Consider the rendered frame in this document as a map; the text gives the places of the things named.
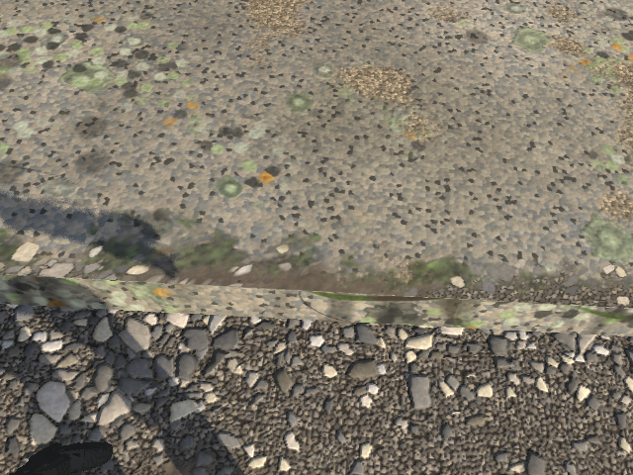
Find robot left hand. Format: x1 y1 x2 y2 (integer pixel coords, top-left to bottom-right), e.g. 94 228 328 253
9 442 113 475

